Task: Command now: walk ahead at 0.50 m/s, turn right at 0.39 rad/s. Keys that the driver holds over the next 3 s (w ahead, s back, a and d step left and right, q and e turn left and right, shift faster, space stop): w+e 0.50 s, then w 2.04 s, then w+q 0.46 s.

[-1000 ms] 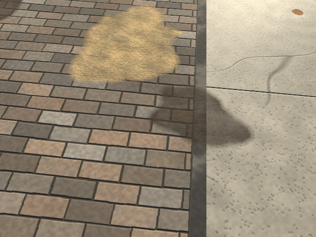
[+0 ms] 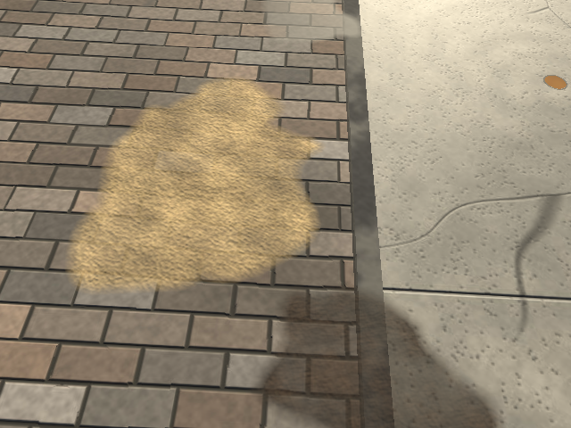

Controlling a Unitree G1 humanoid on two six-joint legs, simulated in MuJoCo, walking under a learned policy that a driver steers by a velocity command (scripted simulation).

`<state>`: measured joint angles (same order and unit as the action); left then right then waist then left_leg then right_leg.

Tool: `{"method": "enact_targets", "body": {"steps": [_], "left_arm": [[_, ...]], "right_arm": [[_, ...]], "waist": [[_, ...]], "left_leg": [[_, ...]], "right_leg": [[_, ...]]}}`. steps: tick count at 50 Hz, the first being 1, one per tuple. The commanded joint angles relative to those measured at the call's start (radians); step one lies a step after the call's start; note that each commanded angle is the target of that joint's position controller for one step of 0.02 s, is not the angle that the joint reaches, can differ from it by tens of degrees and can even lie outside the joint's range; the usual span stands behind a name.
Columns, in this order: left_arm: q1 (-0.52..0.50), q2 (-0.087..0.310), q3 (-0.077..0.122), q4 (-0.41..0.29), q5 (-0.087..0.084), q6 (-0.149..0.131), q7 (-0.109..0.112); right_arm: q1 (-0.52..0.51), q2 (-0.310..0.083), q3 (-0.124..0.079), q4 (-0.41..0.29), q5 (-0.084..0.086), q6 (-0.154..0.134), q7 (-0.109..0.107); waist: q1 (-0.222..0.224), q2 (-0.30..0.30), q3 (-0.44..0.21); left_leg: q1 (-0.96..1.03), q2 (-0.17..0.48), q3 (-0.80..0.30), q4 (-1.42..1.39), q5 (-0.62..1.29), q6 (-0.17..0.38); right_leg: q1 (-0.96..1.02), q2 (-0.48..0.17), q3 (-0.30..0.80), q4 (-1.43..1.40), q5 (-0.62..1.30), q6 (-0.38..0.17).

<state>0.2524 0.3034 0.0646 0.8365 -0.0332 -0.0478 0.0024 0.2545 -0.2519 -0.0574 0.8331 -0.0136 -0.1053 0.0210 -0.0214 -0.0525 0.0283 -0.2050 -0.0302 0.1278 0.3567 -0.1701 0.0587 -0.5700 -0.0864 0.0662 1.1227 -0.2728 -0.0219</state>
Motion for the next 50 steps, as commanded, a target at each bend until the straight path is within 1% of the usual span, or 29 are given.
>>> {"method": "enact_targets", "body": {"steps": [1, 6, 9, 12, 15, 16, 17, 18, 19, 20, 21, 22, 23, 24, 27, 29, 32, 36, 39, 41, 42, 43, 44, 45, 46, 47, 48, 49, 50], "left_arm": [[0.029, 0.041, 0.017, -0.056, 0.005, 0.013, 0.005], [-0.105, 0.014, 0.007, -0.103, 0.013, 0.002, -0.021], [-0.206, -0.002, -0.002, -0.153, 0.014, 0.001, -0.040], [-0.256, 0.005, -0.001, -0.199, 0.012, 0.002, -0.058], [-0.165, 0.055, 0.027, -0.207, 0.010, 0.010, -0.066], [-0.051, 0.093, 0.049, -0.184, 0.006, 0.013, -0.062], [0.116, 0.153, 0.083, -0.142, 0.007, 0.016, -0.047], [0.202, 0.253, 0.109, -0.120, 0.007, 0.026, -0.024], [0.155, 0.288, 0.103, -0.158, 0.012, 0.008, -0.031], [0.159, 0.195, 0.077, -0.161, 0.016, -0.005, -0.038], [0.119, 0.155, 0.065, -0.159, 0.016, -0.015, -0.038], [0.049, 0.129, 0.057, -0.168, 0.013, -0.019, -0.038], [-0.005, 0.094, 0.046, -0.182, 0.017, -0.021, -0.034], [-0.028, 0.085, 0.040, -0.198, 0.027, -0.021, -0.029], [-0.012, 0.109, 0.044, -0.194, 0.024, -0.027, -0.012], [0.020, 0.118, 0.045, -0.178, 0.024, -0.027, 0.001], [0.062, 0.117, 0.042, -0.156, 0.021, -0.023, 0.007], [0.123, 0.127, 0.042, -0.117, 0.016, -0.022, 0.003], [0.140, 0.133, 0.045, -0.096, 0.018, -0.011, 0.009], [0.114, 0.140, 0.047, -0.097, 0.019, -0.002, 0.012], [0.099, 0.124, 0.040, -0.102, 0.022, 0.001, 0.012], [0.093, 0.086, 0.021, -0.124, 0.036, 0.002, 0.012], [0.234, 0.007, -0.001, -0.130, 0.019, -0.015, 0.010], [0.213, 0.064, 0.002, -0.120, 0.012, -0.028, 0.006], [0.110, 0.120, 0.018, -0.139, -0.003, -0.033, 0.001], [0.040, 0.118, 0.015, -0.156, 0.003, -0.037, 0.001], [0.000, 0.109, 0.017, -0.165, 0.018, -0.039, 0.001], [0.011, 0.100, 0.021, -0.162, 0.024, -0.035, 0.000], [0.033, 0.082, 0.019, -0.156, 0.023, -0.029, 0.000]], "right_arm": [[-0.039, -0.126, -0.032, -0.039, -0.005, -0.026, -0.010], [-0.020, -0.153, -0.037, -0.015, 0.000, -0.012, -0.030], [0.040, -0.176, -0.045, 0.011, 0.010, 0.006, -0.035], [0.064, -0.193, -0.052, 0.026, 0.024, 0.033, -0.037], [0.028, -0.234, -0.064, 0.014, 0.034, 0.055, -0.048], [0.012, -0.244, -0.066, 0.009, 0.036, 0.063, -0.051], [-0.005, -0.234, -0.060, 0.002, 0.038, 0.063, -0.054], [0.034, -0.136, -0.031, -0.031, 0.003, 0.049, -0.050], [0.071, -0.069, -0.002, -0.076, 0.007, 0.007, -0.034], [-0.054, -0.159, -0.022, -0.097, 0.043, -0.027, -0.017], [-0.100, -0.165, -0.021, -0.116, 0.061, -0.044, -0.011], [-0.097, -0.153, -0.021, -0.103, 0.041, -0.048, -0.019], [-0.088, -0.168, -0.031, -0.093, 0.019, -0.041, -0.024], [-0.067, -0.170, -0.035, -0.091, 0.014, -0.026, -0.022], [-0.063, -0.131, -0.028, -0.096, 0.000, 0.003, -0.023], [-0.132, -0.107, -0.016, -0.116, -0.001, 0.008, -0.024], [-0.230, -0.082, -0.002, -0.136, 0.007, 0.001, -0.012], [-0.320, -0.105, -0.003, -0.167, 0.022, -0.011, 0.005], [-0.315, -0.128, -0.010, -0.179, 0.020, -0.022, 0.017], [-0.223, -0.153, -0.023, -0.158, 0.019, -0.027, 0.017], [-0.101, -0.184, -0.041, -0.122, 0.015, -0.029, 0.012], [0.068, -0.235, -0.054, -0.097, 0.001, -0.029, 0.007], [0.172, -0.309, -0.076, -0.063, -0.004, -0.020, 0.010], [0.181, -0.220, -0.052, -0.055, 0.025, -0.017, 0.017], [0.112, -0.171, -0.037, -0.066, 0.032, -0.012, 0.013], [0.044, -0.155, -0.029, -0.082, 0.021, -0.003, 0.009], [0.000, -0.135, -0.021, -0.085, 0.012, 0.001, 0.009], [-0.022, -0.118, -0.012, -0.088, 0.002, -0.002, 0.008], [-0.028, -0.115, -0.010, -0.085, 0.002, -0.003, 0.009]], "waist": [[0.029, 0.115, -0.008], [-0.014, 0.098, 0.030], [-0.057, 0.081, 0.063], [-0.059, 0.090, 0.073], [0.022, 0.148, -0.015], [0.090, 0.151, -0.077], [0.180, 0.117, -0.159], [0.161, -0.082, -0.236], [0.082, -0.192, -0.375], [0.147, -0.062, -0.339], [0.125, -0.030, -0.209], [0.071, 0.060, -0.132], [0.037, 0.055, -0.094], [0.012, 0.032, -0.085], [-0.002, 0.029, -0.069], [0.025, 0.013, -0.045], [0.074, -0.015, -0.031], [0.115, -0.027, 0.009], [0.099, -0.043, 0.017], [0.041, -0.063, -0.022], [-0.020, -0.044, -0.106], [-0.089, 0.028, -0.255], [-0.047, 0.317, -0.381], [-0.072, 0.308, -0.366], [-0.076, 0.212, -0.208], [-0.057, 0.126, -0.125], [-0.034, 0.098, -0.056], [-0.004, 0.116, -0.041], [0.012, 0.137, -0.043]], "left_leg": [[0.056, 0.288, -0.167, -0.230, 0.208, 0.138], [0.102, 0.253, -0.008, -0.247, 0.252, 0.102], [0.202, 0.289, 0.026, -0.226, 0.286, 0.100], [0.314, 0.323, 0.054, -0.157, 0.414, 0.087], [0.348, 0.323, 0.093, 0.049, 0.879, 0.055], [0.317, 0.306, 0.105, 0.210, 0.951, 0.039], [0.183, 0.262, 0.121, 0.446, 0.835, 0.001], [-0.160, 0.167, 0.117, 0.790, 0.205, -0.049], [-0.476, -0.033, -0.105, 1.056, -0.437, -0.082], [-0.587, 0.029, -0.237, 1.080, -0.380, -0.058], [-0.611, 0.071, -0.222, 1.015, -0.292, -0.035], [-0.558, 0.115, -0.218, 0.917, -0.222, -0.034], [-0.493, 0.142, -0.216, 0.836, -0.181, -0.044], [-0.435, 0.154, -0.219, 0.805, -0.153, -0.054], [-0.405, 0.152, -0.184, 0.680, -0.077, -0.104], [-0.418, 0.145, -0.169, 0.539, 0.049, -0.123], [-0.351, 0.109, -0.152, 0.313, 0.258, -0.119], [-0.370, 0.089, -0.161, 0.193, 0.290, -0.088], [-0.392, 0.079, -0.164, 0.144, 0.176, -0.043], [-0.267, 0.045, -0.127, 0.113, 0.110, -0.004], [-0.087, 0.034, -0.114, 0.100, 0.143, 0.028], [0.197, 0.176, -0.267, 0.139, 0.172, 0.095], [0.550, 0.388, -0.716, 0.064, -0.030, 0.257], [0.573, 0.409, -0.893, -0.050, -0.230, 0.258], [0.450, 0.384, -0.755, -0.064, -0.287, 0.211], [0.311, 0.345, -0.636, -0.082, -0.223, 0.182], [0.191, 0.308, -0.556, -0.112, -0.128, 0.175], [0.120, 0.278, -0.499, -0.137, -0.045, 0.166], [0.081, 0.259, -0.461, -0.159, 0.008, 0.168]], "right_leg": [[-0.105, -0.053, 0.063, -0.043, 0.118, 0.016], [-0.102, -0.033, -0.013, -0.328, 0.348, 0.014], [-0.139, -0.026, -0.058, -0.429, 0.342, -0.004], [-0.162, -0.003, -0.102, -0.480, 0.242, -0.034], [0.024, 0.090, -0.185, -0.479, 0.092, -0.092], [0.173, 0.130, -0.199, -0.503, 0.078, -0.122], [0.439, 0.153, -0.165, -0.583, 0.145, -0.163], [0.751, -0.055, 0.184, -0.597, 0.145, -0.251], [0.965, -0.251, 0.759, -0.771, -0.005, -0.441], [0.949, -0.236, 0.701, -0.834, -0.016, -0.384], [0.822, -0.200, 0.543, -0.834, 0.045, -0.342], [0.669, -0.150, 0.429, -0.836, 0.140, -0.302], [0.559, -0.114, 0.350, -0.850, 0.235, -0.282], [0.487, -0.095, 0.320, -0.871, 0.284, -0.278], [0.389, -0.071, 0.228, -0.904, 0.418, -0.283], [0.368, -0.044, 0.167, -0.914, 0.440, -0.258], [0.352, -0.004, 0.106, -0.910, 0.343, -0.206], [0.443, -0.066, 0.164, -0.882, 0.249, -0.200], [0.562, -0.124, 0.212, -0.821, 0.330, -0.184], [0.588, -0.112, 0.199, -0.728, 0.546, -0.158], [0.562, -0.057, 0.155, -0.583, 0.666, -0.134], [0.410, 0.004, 0.108, -0.320, 0.511, -0.098], [0.021, 0.173, 0.029, 0.054, -0.033, -0.013], [-0.130, 0.161, 0.116, 0.159, -0.303, -0.015], [-0.206, 0.102, 0.104, 0.199, -0.230, -0.019], [-0.191, 0.050, 0.057, 0.163, -0.143, -0.022], [-0.169, 0.018, 0.037, 0.094, -0.086, -0.018], [-0.116, -0.012, 0.037, 0.045, -0.045, -0.016], [-0.076, -0.021, 0.029, 0.015, -0.026, -0.010]]}}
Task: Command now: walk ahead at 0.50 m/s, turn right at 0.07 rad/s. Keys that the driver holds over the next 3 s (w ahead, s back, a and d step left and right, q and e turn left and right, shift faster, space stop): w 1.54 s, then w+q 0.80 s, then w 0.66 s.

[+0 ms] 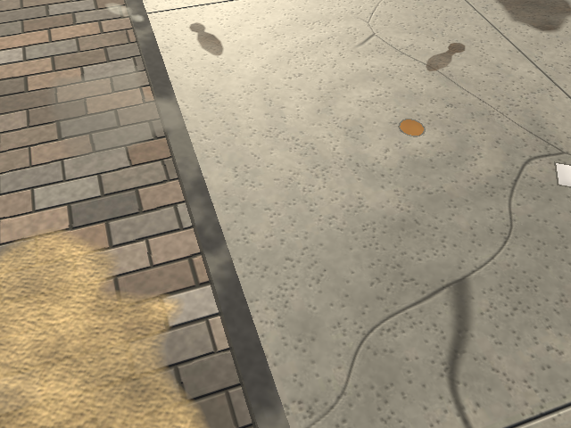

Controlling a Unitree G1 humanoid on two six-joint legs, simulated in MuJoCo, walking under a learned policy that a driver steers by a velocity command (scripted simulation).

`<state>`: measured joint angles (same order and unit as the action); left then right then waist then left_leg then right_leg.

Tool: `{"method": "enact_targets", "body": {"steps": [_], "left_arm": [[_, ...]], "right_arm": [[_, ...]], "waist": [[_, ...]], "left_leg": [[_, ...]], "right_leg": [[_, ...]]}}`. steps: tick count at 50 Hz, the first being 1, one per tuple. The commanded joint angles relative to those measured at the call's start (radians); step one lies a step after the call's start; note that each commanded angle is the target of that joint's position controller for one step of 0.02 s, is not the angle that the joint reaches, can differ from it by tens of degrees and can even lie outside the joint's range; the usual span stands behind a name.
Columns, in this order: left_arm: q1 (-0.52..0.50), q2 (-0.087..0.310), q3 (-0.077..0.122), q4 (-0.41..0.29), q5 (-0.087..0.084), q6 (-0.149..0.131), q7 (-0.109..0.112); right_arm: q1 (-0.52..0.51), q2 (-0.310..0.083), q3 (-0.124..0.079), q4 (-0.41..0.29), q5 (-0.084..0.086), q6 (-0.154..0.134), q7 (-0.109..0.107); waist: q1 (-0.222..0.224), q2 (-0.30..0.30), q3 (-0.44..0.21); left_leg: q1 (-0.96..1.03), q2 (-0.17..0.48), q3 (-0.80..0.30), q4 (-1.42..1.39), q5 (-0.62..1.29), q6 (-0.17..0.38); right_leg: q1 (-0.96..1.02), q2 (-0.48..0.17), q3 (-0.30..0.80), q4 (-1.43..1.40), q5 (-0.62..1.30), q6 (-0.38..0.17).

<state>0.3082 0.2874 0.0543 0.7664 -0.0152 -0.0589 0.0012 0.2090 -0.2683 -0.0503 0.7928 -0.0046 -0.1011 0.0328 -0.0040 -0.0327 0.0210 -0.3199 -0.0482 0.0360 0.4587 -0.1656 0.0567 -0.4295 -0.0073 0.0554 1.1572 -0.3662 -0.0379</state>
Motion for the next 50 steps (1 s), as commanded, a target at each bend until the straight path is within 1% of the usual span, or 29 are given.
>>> {"method": "enact_targets", "body": {"steps": [1, 4, 9, 13, 16, 17, 18, 19, 20, 21, 22, 23, 24, 25, 26, 27, 29, 32, 35, 38, 40, 43, 44, 45, 46, 47, 48, 49, 50], "left_arm": [[-0.007, 0.080, 0.026, -0.080, 0.005, -0.012, 0.001], [-0.073, 0.058, 0.017, -0.104, 0.013, -0.007, 0.006], [-0.231, 0.024, 0.002, -0.137, 0.008, -0.022, -0.008], [-0.338, 0.030, 0.001, -0.174, -0.003, -0.032, -0.029], [-0.337, 0.054, 0.008, -0.186, -0.002, -0.039, -0.044], [-0.289, 0.074, 0.017, -0.175, 0.001, -0.041, -0.043], [-0.178, 0.103, 0.034, -0.143, 0.005, -0.041, -0.039], [-0.014, 0.156, 0.057, -0.099, 0.011, -0.040, -0.030], [0.124, 0.257, 0.079, -0.082, 0.033, -0.035, -0.020], [0.157, 0.224, 0.072, -0.062, 0.012, -0.028, -0.023], [0.107, 0.161, 0.049, -0.068, 0.005, -0.024, -0.022], [0.042, 0.135, 0.039, -0.076, 0.006, -0.022, -0.019], [-0.019, 0.114, 0.031, -0.077, 0.013, -0.022, -0.022], [-0.062, 0.086, 0.022, -0.081, 0.020, -0.027, -0.025], [-0.084, 0.082, 0.022, -0.081, 0.024, -0.031, -0.027], [-0.089, 0.084, 0.024, -0.075, 0.020, -0.038, -0.029], [-0.082, 0.104, 0.030, -0.055, 0.016, -0.049, -0.027], [-0.045, 0.124, 0.035, -0.025, 0.014, -0.046, -0.015], [-0.004, 0.143, 0.038, 0.003, 0.007, -0.039, -0.006], [0.058, 0.159, 0.042, 0.041, -0.002, -0.028, -0.004], [0.076, 0.164, 0.045, 0.062, -0.006, -0.017, -0.001], [0.062, 0.180, 0.052, 0.077, -0.008, -0.001, 0.006], [0.041, 0.180, 0.050, 0.076, -0.008, 0.005, 0.008], [0.046, 0.150, 0.038, 0.073, 0.000, 0.009, 0.011], [0.110, 0.076, 0.011, 0.045, 0.017, -0.001, 0.010], [0.177, 0.007, -0.011, 0.054, 0.016, -0.022, 0.004], [0.092, 0.113, 0.014, 0.048, -0.009, -0.038, -0.004], [0.007, 0.141, 0.022, 0.019, -0.025, -0.047, -0.007], [-0.039, 0.134, 0.021, 0.012, -0.015, -0.049, -0.002]], "right_arm": [[0.022, -0.104, -0.018, -0.039, -0.002, -0.011, -0.003], [0.045, -0.146, -0.029, -0.017, 0.006, -0.014, -0.013], [0.113, -0.167, -0.031, 0.017, 0.020, 0.003, -0.024], [0.184, -0.176, -0.033, 0.055, 0.026, 0.022, -0.026], [0.186, -0.194, -0.040, 0.070, 0.028, 0.040, -0.034], [0.171, -0.205, -0.043, 0.069, 0.028, 0.044, -0.037], [0.150, -0.205, -0.042, 0.066, 0.030, 0.049, -0.039], [0.145, -0.175, -0.029, 0.054, 0.020, 0.049, -0.041], [0.221, -0.084, 0.002, 0.019, 0.002, 0.033, -0.038], [0.253, -0.061, 0.014, 0.034, 0.011, 0.012, -0.029], [0.175, -0.161, -0.012, 0.019, 0.035, -0.003, -0.021], [0.088, -0.168, -0.014, -0.007, 0.046, -0.011, -0.017], [0.049, -0.155, -0.013, -0.014, 0.034, -0.010, -0.019], [0.050, -0.151, -0.020, -0.010, 0.020, 0.000, -0.023], [0.077, -0.132, -0.018, -0.003, 0.018, 0.011, -0.022], [0.097, -0.110, -0.014, 0.006, 0.017, 0.022, -0.024], [0.077, -0.093, -0.011, -0.002, 0.011, 0.036, -0.030], [-0.026, -0.080, -0.007, -0.031, 0.004, 0.034, -0.029], [-0.130, -0.060, 0.003, -0.055, 0.009, 0.023, -0.018], [-0.216, -0.064, 0.005, -0.084, 0.018, 0.017, -0.005], [-0.247, -0.075, 0.003, -0.104, 0.020, 0.012, 0.005], [-0.199, -0.107, -0.008, -0.100, 0.018, 0.005, 0.014], [-0.109, -0.130, -0.023, -0.075, 0.015, 0.004, 0.011], [0.047, -0.181, -0.048, -0.028, 0.012, 0.004, 0.002], [0.188, -0.272, -0.071, -0.007, -0.006, 0.007, -0.006], [0.237, -0.281, -0.072, 0.012, 0.008, 0.014, -0.001], [0.218, -0.199, -0.048, 0.007, 0.019, 0.014, -0.002], [0.141, -0.174, -0.039, -0.007, 0.018, 0.014, -0.005], [0.075, -0.155, -0.033, -0.019, 0.007, 0.014, -0.006]], "waist": [[0.004, 0.125, -0.040], [-0.002, 0.102, -0.016], [-0.060, 0.092, 0.008], [-0.094, 0.096, 0.039], [-0.064, 0.114, 0.030], [-0.031, 0.125, 0.000], [0.035, 0.120, -0.068], [0.105, 0.096, -0.188], [0.109, -0.091, -0.361], [0.105, -0.248, -0.457], [0.117, -0.151, -0.318], [0.100, -0.095, -0.194], [0.067, -0.029, -0.107], [0.033, -0.031, -0.069], [0.004, -0.051, -0.057], [-0.010, -0.055, -0.055], [-0.022, -0.042, -0.032], [0.003, -0.020, -0.001], [0.042, -0.018, 0.019], [0.076, -0.018, 0.036], [0.076, -0.024, 0.045], [0.032, -0.047, 0.012], [-0.022, -0.046, -0.039], [-0.086, -0.022, -0.146], [-0.098, 0.129, -0.307], [-0.081, 0.334, -0.399], [-0.110, 0.234, -0.320], [-0.094, 0.183, -0.187], [-0.069, 0.115, -0.118]], "left_leg": [[0.175, 0.268, -0.332, -0.277, 0.056, 0.178], [0.164, 0.263, -0.247, -0.316, 0.186, 0.192], [0.188, 0.212, -0.124, -0.321, 0.229, 0.143], [0.292, 0.262, -0.142, -0.282, 0.224, 0.139], [0.380, 0.302, -0.156, -0.210, 0.336, 0.116], [0.389, 0.297, -0.146, -0.151, 0.469, 0.104], [0.369, 0.263, -0.110, -0.024, 0.617, 0.084], [0.255, 0.213, -0.072, 0.179, 0.583, 0.052], [-0.107, 0.094, -0.017, 0.563, 0.211, -0.012], [-0.332, -0.007, -0.103, 0.782, -0.401, -0.035], [-0.441, 0.059, -0.156, 0.862, -0.385, -0.024], [-0.461, 0.107, -0.123, 0.842, -0.298, -0.016], [-0.432, 0.144, -0.102, 0.774, -0.223, -0.021], [-0.377, 0.174, -0.107, 0.712, -0.171, -0.027], [-0.322, 0.185, -0.108, 0.687, -0.141, -0.036], [-0.293, 0.189, -0.103, 0.664, -0.125, -0.046], [-0.307, 0.194, -0.096, 0.598, -0.069, -0.065], [-0.349, 0.195, -0.090, 0.416, 0.100, -0.081], [-0.302, 0.162, -0.061, 0.225, 0.243, -0.077], [-0.297, 0.140, -0.053, 0.131, 0.261, -0.068], [-0.315, 0.133, -0.062, 0.086, 0.209, -0.046], [-0.222, 0.103, -0.038, 0.044, 0.100, -0.004], [-0.090, 0.071, -0.005, 0.016, 0.094, 0.017], [0.145, 0.077, -0.011, 0.030, 0.118, 0.050], [0.515, 0.305, -0.313, 0.059, 0.109, 0.157], [0.709, 0.436, -0.706, -0.091, -0.094, 0.259], [0.661, 0.411, -0.691, -0.141, -0.228, 0.223], [0.526, 0.385, -0.561, -0.164, -0.196, 0.188], [0.392, 0.351, -0.468, -0.190, -0.112, 0.176]], "right_leg": [[-0.202, -0.106, 0.028, -0.049, 0.074, 0.014], [-0.249, -0.121, 0.007, -0.185, 0.176, 0.045], [-0.194, -0.087, -0.035, -0.495, 0.436, 0.052], [-0.206, -0.061, -0.043, -0.603, 0.432, 0.035], [-0.173, -0.042, -0.046, -0.654, 0.323, -0.004], [-0.094, -0.020, -0.064, -0.668, 0.292, -0.022], [0.070, 0.009, -0.093, -0.700, 0.308, -0.049], [0.336, -0.035, -0.054, -0.668, 0.348, -0.090], [0.748, -0.294, 0.313, -0.643, 0.328, -0.221], [0.868, -0.403, 0.661, -0.792, 0.180, -0.317], [0.772, -0.367, 0.579, -0.828, 0.074, -0.271], [0.628, -0.325, 0.439, -0.850, 0.095, -0.235], [0.480, -0.281, 0.344, -0.889, 0.168, -0.217], [0.380, -0.247, 0.279, -0.924, 0.235, -0.203], [0.314, -0.230, 0.244, -0.956, 0.268, -0.203], [0.275, -0.222, 0.215, -0.982, 0.301, -0.211], [0.236, -0.216, 0.152, -1.015, 0.363, -0.222], [0.250, -0.193, 0.079, -1.036, 0.395, -0.206], [0.260, -0.167, 0.017, -1.038, 0.385, -0.174], [0.333, -0.198, 0.022, -1.015, 0.358, -0.169], [0.407, -0.231, 0.035, -0.978, 0.378, -0.157], [0.478, -0.253, 0.041, -0.885, 0.539, -0.128], [0.470, -0.223, 0.011, -0.779, 0.692, -0.107], [0.396, -0.166, -0.032, -0.586, 0.725, -0.077], [0.094, -0.069, -0.090, -0.228, 0.450, -0.019], [-0.197, 0.073, -0.019, 0.020, -0.204, 0.019], [-0.310, 0.016, 0.071, 0.124, -0.212, 0.005], [-0.356, -0.036, 0.038, 0.118, -0.117, -0.008], [-0.325, -0.079, 0.016, 0.072, -0.027, -0.008]]}}
Over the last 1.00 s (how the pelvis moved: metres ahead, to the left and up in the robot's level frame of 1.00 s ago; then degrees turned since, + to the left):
0.57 -0.10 -0.01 -23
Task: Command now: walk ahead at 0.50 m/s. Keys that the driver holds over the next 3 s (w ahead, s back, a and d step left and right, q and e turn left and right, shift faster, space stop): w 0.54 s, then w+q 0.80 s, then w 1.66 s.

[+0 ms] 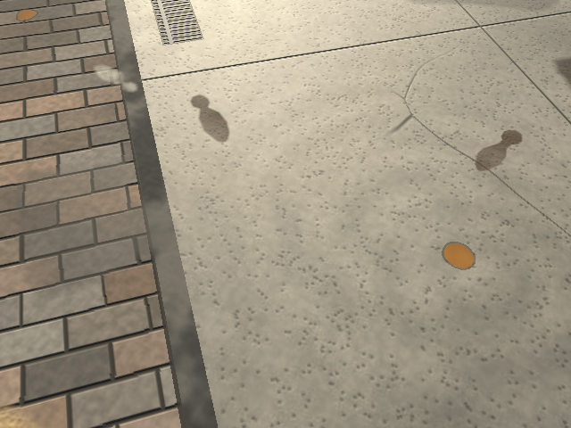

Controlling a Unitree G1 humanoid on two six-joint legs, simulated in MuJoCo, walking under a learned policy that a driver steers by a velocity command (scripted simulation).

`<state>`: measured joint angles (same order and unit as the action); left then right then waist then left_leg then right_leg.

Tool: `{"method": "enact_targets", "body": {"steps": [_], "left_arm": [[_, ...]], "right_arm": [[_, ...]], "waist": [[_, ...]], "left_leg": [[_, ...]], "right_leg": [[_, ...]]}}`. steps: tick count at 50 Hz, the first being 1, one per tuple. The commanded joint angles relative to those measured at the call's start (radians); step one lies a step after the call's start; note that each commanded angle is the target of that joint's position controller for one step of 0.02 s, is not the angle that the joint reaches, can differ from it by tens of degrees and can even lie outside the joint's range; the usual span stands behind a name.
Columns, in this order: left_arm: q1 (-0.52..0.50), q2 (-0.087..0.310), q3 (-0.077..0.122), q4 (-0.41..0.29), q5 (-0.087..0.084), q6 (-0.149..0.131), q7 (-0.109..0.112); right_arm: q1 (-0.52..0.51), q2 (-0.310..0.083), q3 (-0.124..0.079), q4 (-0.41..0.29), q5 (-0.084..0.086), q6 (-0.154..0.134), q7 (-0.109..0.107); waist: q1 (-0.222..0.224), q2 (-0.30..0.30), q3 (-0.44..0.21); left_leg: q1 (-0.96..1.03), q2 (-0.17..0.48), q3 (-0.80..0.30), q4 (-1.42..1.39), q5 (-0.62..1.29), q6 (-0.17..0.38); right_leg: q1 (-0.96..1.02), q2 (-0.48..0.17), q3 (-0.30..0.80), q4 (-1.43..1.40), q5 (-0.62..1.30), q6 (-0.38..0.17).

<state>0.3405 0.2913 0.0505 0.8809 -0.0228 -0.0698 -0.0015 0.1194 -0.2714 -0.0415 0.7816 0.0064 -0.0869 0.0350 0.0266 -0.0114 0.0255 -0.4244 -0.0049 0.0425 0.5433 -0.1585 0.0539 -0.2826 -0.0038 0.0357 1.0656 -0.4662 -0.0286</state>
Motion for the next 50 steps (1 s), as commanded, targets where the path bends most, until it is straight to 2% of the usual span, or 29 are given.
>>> {"method": "enact_targets", "body": {"steps": [1, 2, 3, 5, 8, 12, 16, 19, 20, 21, 22, 23, 24, 25, 26, 27, 28, 29, 31, 33, 36, 39, 42, 45, 47, 48, 49, 50], "left_arm": [[-0.080, 0.121, 0.029, -0.102, 0.005, -0.032, 0.003], [-0.057, 0.105, 0.030, -0.095, 0.007, -0.022, 0.003], [-0.038, 0.085, 0.027, -0.087, 0.007, -0.011, 0.004], [-0.054, 0.065, 0.023, -0.091, 0.013, 0.004, 0.008], [-0.149, 0.054, 0.019, -0.119, 0.022, 0.004, 0.008], [-0.280, 0.027, 0.007, -0.147, 0.015, -0.008, -0.007], [-0.380, 0.035, 0.003, -0.184, 0.006, -0.017, -0.027], [-0.369, 0.063, 0.010, -0.191, 0.006, -0.024, -0.041], [-0.321, 0.081, 0.019, -0.179, 0.008, -0.026, -0.041], [-0.212, 0.108, 0.036, -0.145, 0.012, -0.027, -0.037], [-0.044, 0.162, 0.061, -0.095, 0.016, -0.026, -0.028], [0.088, 0.266, 0.085, -0.074, 0.035, -0.021, -0.020], [0.119, 0.239, 0.076, -0.059, 0.020, -0.017, -0.026], [0.066, 0.167, 0.053, -0.067, 0.010, -0.018, -0.025], [-0.014, 0.138, 0.043, -0.082, 0.011, -0.018, -0.022], [-0.079, 0.112, 0.035, -0.092, 0.018, -0.018, -0.023], [-0.123, 0.080, 0.026, -0.097, 0.029, -0.022, -0.024], [-0.142, 0.067, 0.023, -0.095, 0.036, -0.027, -0.024], [-0.140, 0.074, 0.027, -0.077, 0.035, -0.042, -0.023], [-0.118, 0.094, 0.034, -0.055, 0.042, -0.049, -0.014], [-0.105, 0.103, 0.034, -0.037, 0.041, -0.047, 0.000], [-0.090, 0.115, 0.034, -0.023, 0.036, -0.044, 0.010], [-0.030, 0.127, 0.039, 0.010, 0.027, -0.028, 0.016], [-0.014, 0.142, 0.046, 0.024, 0.016, 0.001, 0.020], [-0.041, 0.171, 0.055, 0.013, 0.012, 0.018, 0.030], [-0.052, 0.182, 0.059, 0.007, 0.012, 0.027, 0.037], [-0.072, 0.186, 0.059, -0.001, 0.011, 0.035, 0.042], [-0.075, 0.176, 0.052, -0.018, 0.017, 0.031, 0.045]], "right_arm": [[0.120, -0.123, -0.034, -0.014, -0.013, -0.003, -0.006], [0.098, -0.106, -0.029, -0.015, -0.021, -0.006, -0.005], [0.093, -0.102, -0.029, -0.012, -0.017, -0.011, -0.004], [0.104, -0.121, -0.034, 0.004, -0.010, -0.020, -0.008], [0.143, -0.146, -0.042, 0.029, -0.008, -0.016, -0.022], [0.197, -0.163, -0.044, 0.059, 0.003, -0.007, -0.033], [0.264, -0.173, -0.049, 0.102, 0.011, 0.011, -0.036], [0.256, -0.188, -0.058, 0.115, 0.016, 0.027, -0.043], [0.240, -0.195, -0.061, 0.114, 0.017, 0.031, -0.045], [0.220, -0.191, -0.059, 0.111, 0.017, 0.037, -0.046], [0.226, -0.157, -0.045, 0.103, 0.008, 0.040, -0.049], [0.315, -0.066, -0.014, 0.072, -0.009, 0.027, -0.043], [0.346, -0.034, -0.001, 0.087, -0.004, 0.003, -0.037], [0.251, -0.138, -0.028, 0.073, 0.024, -0.014, -0.029], [0.175, -0.154, -0.032, 0.051, 0.036, -0.023, -0.027], [0.139, -0.147, -0.034, 0.047, 0.026, -0.023, -0.032], [0.145, -0.136, -0.039, 0.054, 0.019, -0.013, -0.035], [0.173, -0.116, -0.038, 0.065, 0.020, 0.001, -0.035], [0.191, -0.082, -0.035, 0.074, 0.022, 0.026, -0.038], [0.146, -0.078, -0.038, 0.057, 0.020, 0.036, -0.042], [0.089, -0.072, -0.040, 0.037, 0.014, 0.031, -0.035], [-0.006, -0.048, -0.029, 0.005, 0.011, 0.025, -0.018], [-0.091, -0.032, -0.019, -0.040, 0.011, 0.025, -0.002], [-0.133, -0.040, -0.020, -0.088, 0.013, 0.026, 0.020], [-0.091, -0.069, -0.035, -0.101, 0.013, 0.030, 0.030], [-0.021, -0.094, -0.050, -0.093, 0.013, 0.034, 0.031], [0.116, -0.137, -0.075, -0.064, 0.016, 0.035, 0.026], [0.285, -0.211, -0.110, -0.027, 0.017, 0.041, 0.008]], "waist": [[-0.067, 0.086, -0.075], [-0.038, 0.109, -0.070], [-0.024, 0.113, -0.068], [-0.014, 0.098, -0.043], [-0.033, 0.069, -0.011], [-0.079, 0.069, 0.017], [-0.109, 0.070, 0.047], [-0.078, 0.087, 0.035], [-0.047, 0.098, 0.006], [0.015, 0.093, -0.059], [0.080, 0.061, -0.178], [0.073, -0.135, -0.343], [0.070, -0.268, -0.421], [0.082, -0.174, -0.288], [0.063, -0.124, -0.169], [0.035, -0.067, -0.100], [0.002, -0.070, -0.058], [-0.023, -0.092, -0.057], [-0.039, -0.082, -0.040], [-0.034, -0.058, -0.009], [-0.021, -0.046, 0.006], [0.014, -0.036, 0.034], [0.051, -0.016, 0.066], [0.047, -0.025, 0.071], [0.005, -0.062, 0.019], [-0.039, -0.082, -0.030], [-0.116, -0.072, -0.101], [-0.195, -0.003, -0.194]], "left_leg": [[0.389, 0.275, -0.403, -0.306, -0.032, 0.172], [0.325, 0.253, -0.357, -0.334, 0.019, 0.169], [0.291, 0.241, -0.321, -0.361, 0.049, 0.175], [0.253, 0.234, -0.259, -0.399, 0.119, 0.189], [0.273, 0.222, -0.191, -0.424, 0.182, 0.182], [0.290, 0.188, -0.108, -0.431, 0.174, 0.147], [0.401, 0.236, -0.116, -0.391, 0.168, 0.142], [0.483, 0.275, -0.129, -0.320, 0.271, 0.118], [0.493, 0.269, -0.120, -0.263, 0.395, 0.106], [0.476, 0.233, -0.085, -0.134, 0.544, 0.085], [0.371, 0.176, -0.044, 0.079, 0.517, 0.053], [0.016, 0.054, 0.007, 0.466, 0.162, -0.011], [-0.212, -0.057, -0.103, 0.664, -0.434, -0.033], [-0.325, 0.010, -0.158, 0.752, -0.408, -0.016], [-0.351, 0.063, -0.128, 0.731, -0.306, -0.002], [-0.315, 0.104, -0.107, 0.678, -0.220, -0.005], [-0.260, 0.135, -0.114, 0.624, -0.159, -0.009], [-0.200, 0.150, -0.121, 0.603, -0.123, -0.014], [-0.181, 0.155, -0.127, 0.572, -0.080, -0.028], [-0.242, 0.147, -0.154, 0.505, 0.002, -0.042], [-0.271, 0.123, -0.160, 0.345, 0.173, -0.048], [-0.230, 0.108, -0.091, 0.186, 0.286, -0.043], [-0.275, 0.100, -0.063, 0.099, 0.271, -0.025], [-0.307, 0.079, -0.020, 0.058, 0.146, 0.005], [-0.201, 0.024, 0.042, 0.062, 0.040, 0.039], [-0.101, -0.014, 0.069, 0.070, -0.009, 0.061], [0.088, -0.054, 0.078, 0.024, 0.018, 0.093], [0.392, -0.002, -0.056, -0.022, 0.045, 0.145]], "right_leg": [[-0.423, -0.113, 0.035, 0.108, 0.131, -0.013], [-0.361, -0.132, 0.041, 0.081, 0.167, -0.009], [-0.331, -0.136, 0.038, 0.056, 0.183, -0.001], [-0.344, -0.143, 0.027, -0.005, 0.230, 0.020], [-0.401, -0.146, 0.022, -0.172, 0.382, 0.044], [-0.350, -0.107, -0.018, -0.406, 0.555, 0.043], [-0.362, -0.084, -0.020, -0.514, 0.535, 0.024], [-0.318, -0.067, -0.022, -0.558, 0.432, -0.015], [-0.240, -0.045, -0.043, -0.569, 0.399, -0.031], [-0.084, -0.012, -0.075, -0.595, 0.401, -0.055], [0.176, -0.042, -0.046, -0.568, 0.425, -0.092], [0.574, -0.294, 0.329, -0.562, 0.374, -0.223], [0.693, -0.391, 0.676, -0.726, 0.197, -0.307], [0.602, -0.357, 0.595, -0.759, 0.086, -0.256], [0.459, -0.324, 0.462, -0.782, 0.119, -0.218], [0.323, -0.285, 0.365, -0.815, 0.196, -0.202], [0.224, -0.253, 0.282, -0.851, 0.268, -0.185], [0.166, -0.238, 0.231, -0.882, 0.304, -0.178], [0.115, -0.231, 0.144, -0.928, 0.383, -0.186], [0.117, -0.232, 0.076, -0.951, 0.444, -0.185], [0.151, -0.212, -0.030, -0.962, 0.509, -0.158], [0.164, -0.201, -0.115, -0.982, 0.519, -0.133], [0.285, -0.238, -0.151, -0.954, 0.573, -0.130], [0.412, -0.278, -0.178, -0.868, 0.743, -0.115], [0.442, -0.281, -0.208, -0.744, 1.075, -0.093], [0.438, -0.276, -0.221, -0.629, 1.226, -0.080], [0.380, -0.248, -0.242, -0.444, 1.259, -0.056], [0.172, -0.206, -0.244, -0.171, 1.039, -0.017]]}}
Over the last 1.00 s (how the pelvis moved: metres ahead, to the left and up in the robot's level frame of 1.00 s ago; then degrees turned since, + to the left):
0.55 0.00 -0.01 1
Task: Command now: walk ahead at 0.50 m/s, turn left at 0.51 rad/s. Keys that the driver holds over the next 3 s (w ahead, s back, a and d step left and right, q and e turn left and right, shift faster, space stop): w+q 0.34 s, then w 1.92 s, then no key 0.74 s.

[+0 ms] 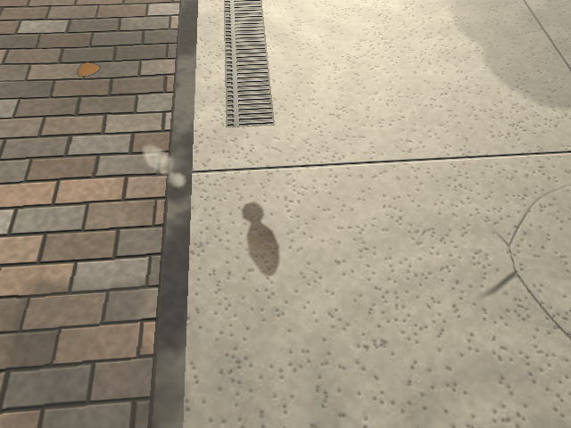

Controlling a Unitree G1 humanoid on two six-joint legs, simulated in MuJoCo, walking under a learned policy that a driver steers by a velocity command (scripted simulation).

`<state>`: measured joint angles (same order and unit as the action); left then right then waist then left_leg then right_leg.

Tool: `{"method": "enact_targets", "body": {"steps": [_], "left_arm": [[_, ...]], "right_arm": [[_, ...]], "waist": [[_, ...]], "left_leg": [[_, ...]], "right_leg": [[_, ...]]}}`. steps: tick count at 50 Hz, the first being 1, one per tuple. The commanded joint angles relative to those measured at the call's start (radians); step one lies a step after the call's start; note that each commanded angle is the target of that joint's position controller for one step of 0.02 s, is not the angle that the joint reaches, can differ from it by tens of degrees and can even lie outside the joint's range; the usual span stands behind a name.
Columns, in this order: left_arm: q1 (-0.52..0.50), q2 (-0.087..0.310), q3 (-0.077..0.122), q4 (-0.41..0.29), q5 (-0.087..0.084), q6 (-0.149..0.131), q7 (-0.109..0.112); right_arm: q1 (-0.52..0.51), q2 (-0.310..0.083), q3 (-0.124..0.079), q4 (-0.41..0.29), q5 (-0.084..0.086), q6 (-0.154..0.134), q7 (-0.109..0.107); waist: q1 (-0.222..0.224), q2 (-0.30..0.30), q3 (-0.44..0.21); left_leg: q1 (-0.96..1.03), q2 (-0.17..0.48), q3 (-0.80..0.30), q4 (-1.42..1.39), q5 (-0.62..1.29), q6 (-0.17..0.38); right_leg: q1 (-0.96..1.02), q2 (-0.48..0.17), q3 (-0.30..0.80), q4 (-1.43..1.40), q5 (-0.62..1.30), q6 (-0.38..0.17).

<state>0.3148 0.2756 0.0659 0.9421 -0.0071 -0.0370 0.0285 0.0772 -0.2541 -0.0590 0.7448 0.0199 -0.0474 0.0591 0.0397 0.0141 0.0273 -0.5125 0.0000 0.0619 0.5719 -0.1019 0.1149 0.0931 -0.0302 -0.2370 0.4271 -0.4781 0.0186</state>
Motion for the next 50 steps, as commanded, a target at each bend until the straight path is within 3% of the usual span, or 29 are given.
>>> {"method": "enact_targets", "body": {"steps": [1, 2, 3, 4, 5, 6, 8, 11, 14, 17, 19, 21, 22, 23, 24, 25, 26, 27, 28, 29, 31, 35, 38, 42, 45, 47, 48, 49, 50], "left_arm": [[0.049, 0.036, -0.012, -0.126, 0.037, -0.032, -0.008], [-0.018, 0.083, -0.011, -0.139, 0.004, -0.081, -0.027], [-0.124, 0.137, 0.004, -0.170, -0.035, -0.110, -0.040], [-0.156, 0.130, 0.000, -0.182, -0.034, -0.123, -0.039], [-0.166, 0.129, 0.006, -0.175, -0.009, -0.123, -0.032], [-0.152, 0.141, 0.015, -0.171, 0.006, -0.112, -0.029], [-0.124, 0.123, 0.018, -0.176, 0.016, -0.085, -0.029], [-0.202, 0.085, 0.005, -0.208, 0.024, -0.067, -0.023], [-0.313, 0.059, -0.006, -0.240, 0.019, -0.071, -0.030], [-0.376, 0.079, -0.002, -0.272, 0.002, -0.077, -0.039], [-0.369, 0.104, 0.005, -0.272, 0.001, -0.086, -0.048], [-0.335, 0.122, 0.012, -0.265, 0.003, -0.097, -0.055], [-0.280, 0.129, 0.019, -0.250, 0.007, -0.102, -0.054], [-0.185, 0.159, 0.033, -0.226, 0.017, -0.107, -0.050], [-0.034, 0.210, 0.046, -0.210, 0.029, -0.109, -0.045], [0.077, 0.296, 0.074, -0.154, 0.026, -0.094, -0.052], [0.077, 0.201, 0.052, -0.157, -0.007, -0.091, -0.060], [0.021, 0.144, 0.035, -0.171, -0.008, -0.087, -0.058], [-0.038, 0.131, 0.026, -0.183, 0.007, -0.079, -0.056], [-0.072, 0.112, 0.019, -0.181, 0.013, -0.074, -0.055], [-0.084, 0.086, 0.007, -0.175, 0.020, -0.076, -0.052], [-0.045, 0.139, 0.020, -0.146, 0.001, -0.076, -0.043], [-0.018, 0.160, 0.024, -0.130, -0.007, -0.066, -0.037], [0.055, 0.169, 0.023, -0.093, -0.016, -0.052, -0.037], [0.077, 0.183, 0.026, -0.072, -0.020, -0.036, -0.033], [0.056, 0.202, 0.031, -0.069, -0.022, -0.026, -0.028], [0.049, 0.192, 0.027, -0.071, -0.022, -0.022, -0.026], [0.038, 0.156, 0.010, -0.089, -0.007, -0.024, -0.024], [0.127, 0.056, -0.023, -0.119, 0.008, -0.043, -0.028]], "right_arm": [[0.354, -0.334, -0.112, 0.017, 0.011, 0.002, -0.031], [0.372, -0.273, -0.090, -0.008, 0.004, -0.007, -0.031], [0.341, -0.216, -0.074, -0.006, -0.007, -0.014, -0.034], [0.280, -0.184, -0.066, -0.017, -0.005, -0.021, -0.035], [0.209, -0.153, -0.056, -0.032, -0.005, -0.022, -0.035], [0.166, -0.128, -0.046, -0.050, -0.013, -0.023, -0.039], [0.147, -0.140, -0.047, -0.064, -0.012, -0.022, -0.046], [0.180, -0.189, -0.061, -0.062, -0.007, -0.021, -0.065], [0.218, -0.195, -0.064, -0.055, -0.001, -0.011, -0.075], [0.270, -0.191, -0.064, -0.036, 0.005, -0.004, -0.075], [0.288, -0.171, -0.058, -0.026, 0.004, -0.001, -0.078], [0.292, -0.166, -0.057, -0.018, -0.003, 0.002, -0.081], [0.284, -0.158, -0.054, -0.019, -0.005, 0.005, -0.081], [0.282, -0.130, -0.043, -0.025, -0.010, 0.004, -0.077], [0.288, -0.090, -0.024, -0.043, -0.024, 0.002, -0.076], [0.452, -0.030, -0.007, -0.046, 0.009, -0.011, -0.072], [0.423, -0.122, -0.018, -0.027, 0.018, -0.016, -0.076], [0.293, -0.175, -0.032, -0.047, 0.017, -0.018, -0.075], [0.218, -0.166, -0.030, -0.066, 0.004, -0.019, -0.077], [0.177, -0.154, -0.030, -0.080, -0.011, -0.024, -0.075], [0.196, -0.122, -0.029, -0.078, -0.010, -0.024, -0.066], [0.124, -0.071, -0.009, -0.106, -0.016, -0.022, -0.063], [0.035, -0.054, 0.002, -0.123, -0.014, -0.028, -0.055], [-0.073, -0.060, 0.004, -0.149, -0.002, -0.035, -0.040], [-0.114, -0.079, 0.000, -0.172, 0.001, -0.041, -0.027], [-0.041, -0.111, -0.015, -0.156, -0.003, -0.044, -0.025], [0.080, -0.147, -0.036, -0.117, -0.009, -0.043, -0.031], [0.251, -0.202, -0.058, -0.078, -0.017, -0.040, -0.041], [0.359, -0.307, -0.081, -0.061, -0.031, -0.031, -0.047]], "waist": [[-0.111, 0.233, -0.285], [-0.151, 0.166, -0.414], [-0.175, 0.113, -0.287], [-0.139, 0.030, -0.197], [-0.093, -0.024, -0.122], [-0.057, -0.010, -0.097], [-0.022, 0.004, -0.073], [-0.037, 0.016, -0.034], [-0.085, 0.049, -0.022], [-0.112, 0.069, -0.023], [-0.108, 0.082, -0.032], [-0.088, 0.107, -0.032], [-0.055, 0.115, -0.045], [-0.011, 0.103, -0.108], [0.050, 0.006, -0.242], [-0.006, -0.346, -0.350], [0.028, -0.251, -0.290], [0.051, -0.147, -0.153], [0.034, -0.073, -0.092], [0.016, -0.064, -0.037], [-0.022, -0.111, -0.038], [-0.014, -0.096, -0.023], [0.014, -0.090, -0.012], [0.051, -0.089, 0.013], [0.042, -0.099, 0.029], [-0.019, -0.107, -0.012], [-0.079, -0.090, -0.087], [-0.154, -0.051, -0.212], [-0.144, 0.181, -0.359]], "left_leg": [[0.865, 0.257, -0.597, -0.090, -0.097, 0.269], [0.965, 0.346, -0.907, -0.251, -0.195, 0.342], [0.891, 0.309, -0.753, -0.269, -0.142, 0.278], [0.747, 0.265, -0.621, -0.269, -0.068, 0.236], [0.590, 0.225, -0.525, -0.285, 0.037, 0.208], [0.485, 0.198, -0.468, -0.308, 0.116, 0.199], [0.374, 0.175, -0.425, -0.344, 0.180, 0.202], [0.269, 0.132, -0.340, -0.365, 0.209, 0.181], [0.218, 0.074, -0.292, -0.347, 0.107, 0.122], [0.254, 0.095, -0.350, -0.311, 0.021, 0.098], [0.339, 0.129, -0.393, -0.254, -0.009, 0.087], [0.394, 0.160, -0.429, -0.198, 0.034, 0.076], [0.402, 0.146, -0.425, -0.149, 0.098, 0.062], [0.387, 0.096, -0.392, -0.028, 0.186, 0.035], [0.272, 0.034, -0.318, 0.242, 0.057, -0.002], [-0.090, -0.112, -0.206, 0.577, -0.399, -0.080], [-0.235, -0.061, -0.261, 0.697, -0.472, -0.083], [-0.279, -0.023, -0.255, 0.723, -0.382, -0.079], [-0.253, 0.016, -0.210, 0.698, -0.311, -0.078], [-0.240, 0.047, -0.194, 0.637, -0.262, -0.080], [-0.152, 0.086, -0.171, 0.549, -0.215, -0.083], [-0.166, 0.109, -0.125, 0.346, -0.133, -0.111], [-0.121, 0.097, -0.099, 0.159, 0.035, -0.119], [-0.059, 0.062, -0.074, 0.017, 0.136, -0.119], [-0.053, 0.050, -0.075, -0.043, 0.068, -0.086], [0.077, 0.020, -0.048, -0.090, 0.029, -0.054], [0.256, -0.004, -0.026, -0.114, 0.038, -0.026], [0.527, 0.086, -0.115, -0.075, 0.059, 0.023], [0.906, 0.342, -0.532, -0.104, -0.056, 0.169]], "right_leg": [[-0.679, 0.020, 0.073, 0.841, 0.137, 0.003], [-0.838, 0.089, 0.301, 0.999, -0.110, -0.001], [-0.925, 0.022, 0.344, 0.989, -0.029, -0.031], [-0.902, -0.025, 0.337, 0.900, 0.057, -0.046], [-0.841, -0.056, 0.327, 0.800, 0.099, -0.039], [-0.765, -0.077, 0.330, 0.744, 0.129, -0.029], [-0.704, -0.082, 0.317, 0.655, 0.149, 0.002], [-0.688, -0.060, 0.284, 0.453, 0.292, 0.047], [-0.605, -0.008, 0.274, 0.214, 0.519, 0.053], [-0.564, 0.020, 0.293, 0.116, 0.576, 0.045], [-0.566, 0.011, 0.311, 0.074, 0.547, 0.024], [-0.536, 0.008, 0.301, 0.058, 0.471, -0.009], [-0.465, 0.018, 0.279, 0.027, 0.450, -0.033], [-0.318, 0.002, 0.286, 0.019, 0.443, -0.070], [-0.076, -0.149, 0.446, 0.042, 0.431, -0.134], [0.240, -0.349, 0.914, -0.057, 0.207, -0.315], [0.230, -0.361, 1.041, -0.135, -0.054, -0.306], [0.110, -0.320, 0.895, -0.149, -0.053, -0.260], [-0.007, -0.278, 0.776, -0.160, 0.054, -0.234], [-0.101, -0.246, 0.699, -0.180, 0.167, -0.238], [-0.183, -0.193, 0.594, -0.214, 0.307, -0.226], [-0.209, -0.194, 0.487, -0.271, 0.460, -0.256], [-0.218, -0.163, 0.398, -0.286, 0.497, -0.230], [-0.191, -0.171, 0.358, -0.267, 0.505, -0.211], [-0.110, -0.214, 0.372, -0.222, 0.548, -0.192], [-0.088, -0.211, 0.350, -0.124, 0.732, -0.167], [-0.115, -0.170, 0.309, 0.015, 0.862, -0.144], [-0.256, -0.124, 0.269, 0.246, 0.771, -0.109], [-0.652, 0.026, 0.202, 0.642, 0.354, -0.033]]}}
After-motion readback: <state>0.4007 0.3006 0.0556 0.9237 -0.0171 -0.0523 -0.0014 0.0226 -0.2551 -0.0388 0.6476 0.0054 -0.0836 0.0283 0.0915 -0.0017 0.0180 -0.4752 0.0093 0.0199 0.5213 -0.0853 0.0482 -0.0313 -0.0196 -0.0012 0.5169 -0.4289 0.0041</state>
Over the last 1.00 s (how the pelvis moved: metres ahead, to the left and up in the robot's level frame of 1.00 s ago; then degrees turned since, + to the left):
0.55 -0.02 -0.01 11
